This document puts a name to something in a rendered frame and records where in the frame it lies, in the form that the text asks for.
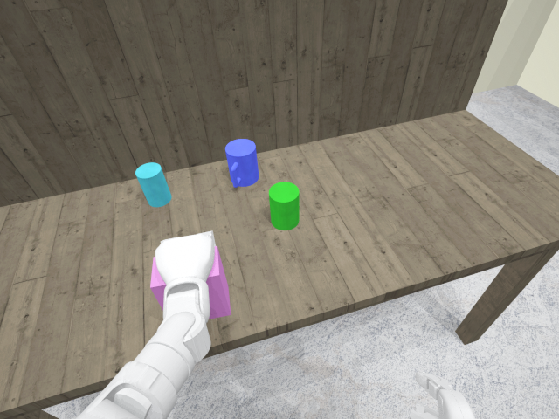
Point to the left robot forearm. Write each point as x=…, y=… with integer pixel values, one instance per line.
x=148, y=386

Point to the sponge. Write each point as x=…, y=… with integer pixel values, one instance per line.
x=216, y=281

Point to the left robot upper arm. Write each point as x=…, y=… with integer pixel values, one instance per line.
x=109, y=410

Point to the table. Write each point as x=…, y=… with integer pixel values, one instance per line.
x=359, y=103

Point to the left robot hand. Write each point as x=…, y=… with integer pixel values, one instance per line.
x=189, y=256

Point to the right robot hand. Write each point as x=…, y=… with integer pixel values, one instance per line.
x=451, y=404

